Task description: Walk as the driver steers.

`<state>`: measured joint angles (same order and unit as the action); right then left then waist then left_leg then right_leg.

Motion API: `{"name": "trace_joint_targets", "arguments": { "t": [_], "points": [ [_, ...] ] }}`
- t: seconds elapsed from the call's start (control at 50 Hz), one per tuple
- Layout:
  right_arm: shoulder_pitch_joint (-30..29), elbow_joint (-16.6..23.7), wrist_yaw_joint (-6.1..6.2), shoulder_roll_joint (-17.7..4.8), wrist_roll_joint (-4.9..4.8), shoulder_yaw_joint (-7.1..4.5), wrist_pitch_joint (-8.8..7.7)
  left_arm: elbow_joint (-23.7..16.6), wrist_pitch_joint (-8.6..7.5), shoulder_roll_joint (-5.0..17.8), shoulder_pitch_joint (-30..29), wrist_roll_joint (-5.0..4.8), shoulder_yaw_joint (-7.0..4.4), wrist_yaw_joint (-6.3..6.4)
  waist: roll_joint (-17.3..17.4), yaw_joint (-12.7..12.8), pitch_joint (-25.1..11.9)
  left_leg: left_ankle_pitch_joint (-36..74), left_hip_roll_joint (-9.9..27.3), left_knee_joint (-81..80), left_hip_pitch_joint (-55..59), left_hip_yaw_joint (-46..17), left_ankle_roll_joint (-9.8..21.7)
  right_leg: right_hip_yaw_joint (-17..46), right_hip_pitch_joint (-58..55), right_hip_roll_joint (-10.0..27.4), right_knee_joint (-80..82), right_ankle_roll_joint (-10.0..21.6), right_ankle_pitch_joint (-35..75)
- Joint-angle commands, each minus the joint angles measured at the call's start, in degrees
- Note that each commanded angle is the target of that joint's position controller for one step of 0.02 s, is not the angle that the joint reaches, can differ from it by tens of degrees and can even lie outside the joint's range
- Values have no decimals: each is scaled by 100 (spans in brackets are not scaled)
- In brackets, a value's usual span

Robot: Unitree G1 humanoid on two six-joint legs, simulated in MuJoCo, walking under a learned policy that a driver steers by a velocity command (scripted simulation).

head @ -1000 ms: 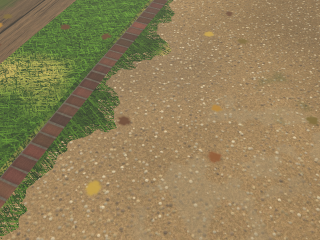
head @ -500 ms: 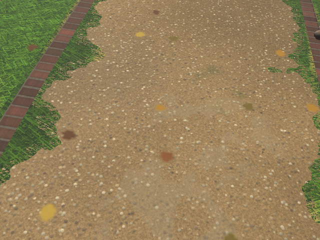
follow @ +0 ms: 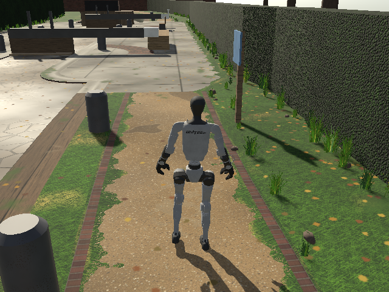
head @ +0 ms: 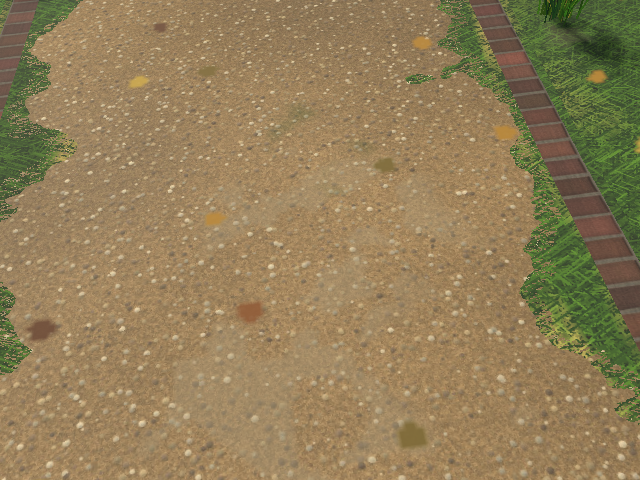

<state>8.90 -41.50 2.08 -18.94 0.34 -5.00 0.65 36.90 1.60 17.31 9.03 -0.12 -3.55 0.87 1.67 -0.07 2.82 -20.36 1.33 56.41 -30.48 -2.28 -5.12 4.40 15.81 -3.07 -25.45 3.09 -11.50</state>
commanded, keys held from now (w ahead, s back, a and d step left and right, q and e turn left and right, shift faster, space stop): no key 0.96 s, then w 0.04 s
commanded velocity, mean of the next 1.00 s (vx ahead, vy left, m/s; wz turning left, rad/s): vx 0.00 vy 0.00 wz -0.08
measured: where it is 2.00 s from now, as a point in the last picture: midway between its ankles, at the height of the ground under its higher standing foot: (367, 465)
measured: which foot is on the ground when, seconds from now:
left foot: up 0.00-0.16, down 0.18-1.00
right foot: down 0.00-1.00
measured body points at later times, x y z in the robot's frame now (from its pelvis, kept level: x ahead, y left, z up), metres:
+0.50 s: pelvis +0.02 +0.03 -0.01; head +0.03 +0.04 +0.44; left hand +0.15 +0.29 -0.13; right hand +0.16 -0.22 -0.11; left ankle +0.03 +0.15 -0.74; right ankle +0.01 -0.09 -0.74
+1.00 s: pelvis +0.03 +0.05 -0.01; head +0.03 +0.05 +0.44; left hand +0.12 +0.31 -0.14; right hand +0.12 -0.21 -0.13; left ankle +0.03 +0.15 -0.74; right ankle +0.02 -0.09 -0.74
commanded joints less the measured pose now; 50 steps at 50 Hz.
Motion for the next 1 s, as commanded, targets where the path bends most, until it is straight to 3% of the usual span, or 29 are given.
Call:
{"name": "trace_joint_targets", "arguments": {
  "t": [0.02,0.1,0.14,0.16,0.18,0.2,0.22,0.24,0.26,0.32,0.5,0.96,0.98,1.0],
  "points": [
    [-77,385,-30,-290,-12,-15,-73,-344,-68,882,-161,28,-212,51,-983,93,-810,141,78,-714,284,-59,-12,1151,-615,1359,550,1041,1502],
    [-114,438,-88,-362,-61,-12,-110,-239,-48,850,-151,50,-149,-26,-1037,186,-611,-41,24,-1543,872,8,102,1460,-340,1410,472,1063,1068],
    [50,395,-127,-273,-60,8,-158,-186,-49,717,-274,6,-70,-44,-953,13,-574,392,-21,-2468,1389,81,213,1499,-245,1305,276,922,1100],
    [188,349,-152,-205,-20,34,-195,-133,-59,597,-262,-23,-14,-43,-838,-126,-570,1164,-25,-3318,1894,102,302,1437,-103,1164,181,723,997],
    [240,373,-145,-346,76,34,-230,-68,-105,422,-39,37,50,-41,-565,-64,-690,2005,337,-3527,2466,-291,426,1349,117,944,48,395,587],
    [239,449,-111,-817,133,-48,-232,-34,-164,365,311,160,62,-61,322,257,-814,3194,1050,-3340,2757,-887,743,853,359,421,-467,67,-252],
    [-11,358,-146,-591,143,20,-232,-15,-170,326,352,123,53,-47,953,430,-808,2532,1209,-3446,2050,-1143,1234,348,-15,200,-414,-188,-792],
    [-265,457,-187,-246,111,117,-255,47,-150,485,228,155,31,-26,776,344,-683,1783,984,-3546,1800,-1002,1213,329,-288,288,-307,-309,-558],
    [-273,444,-199,-209,101,128,-272,57,-118,527,48,141,2,-18,686,223,-580,1312,723,-3498,1790,-763,998,324,-248,255,-285,-299,-309],
    [-48,390,-184,-322,74,131,-347,102,-33,468,-16,97,1,-14,366,72,-395,1074,436,-3320,1794,-442,720,488,-164,323,-180,-172,174],
    [37,378,-138,-160,40,218,-277,416,-104,305,180,64,-1,16,-228,-21,-424,1362,239,-3035,2012,-237,729,563,-174,370,-124,-232,598],
    [287,-426,-139,-113,7,293,-308,1353,-68,253,367,43,-29,188,-145,22,-194,1141,128,-3375,1857,-206,752,479,-573,374,15,-369,739],
    [380,-515,-129,-102,8,297,-298,1451,-64,193,460,38,-16,191,-91,23,-311,530,95,-3472,1905,-203,775,373,-611,287,5,-364,258],
    [412,-565,-109,-198,-20,266,-273,1515,-63,176,483,6,-20,197,37,-4,-204,-474,95,-3609,1870,-303,867,181,-418,122,-161,-331,-526]
  ]
}}
Keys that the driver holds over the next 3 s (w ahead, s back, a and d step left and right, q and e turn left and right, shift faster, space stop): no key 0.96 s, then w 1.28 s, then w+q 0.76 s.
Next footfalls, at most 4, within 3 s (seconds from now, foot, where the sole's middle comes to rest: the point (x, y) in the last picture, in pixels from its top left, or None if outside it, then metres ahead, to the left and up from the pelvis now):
0.18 left None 0.07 0.15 -0.78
1.28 right None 0.12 -0.11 -0.78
1.76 left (306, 456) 0.49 0.10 -0.78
2.28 right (418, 330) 0.78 -0.15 -0.78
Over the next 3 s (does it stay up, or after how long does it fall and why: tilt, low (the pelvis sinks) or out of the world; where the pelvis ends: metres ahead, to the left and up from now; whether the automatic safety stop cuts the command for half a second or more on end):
stays up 0.99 0.02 -0.01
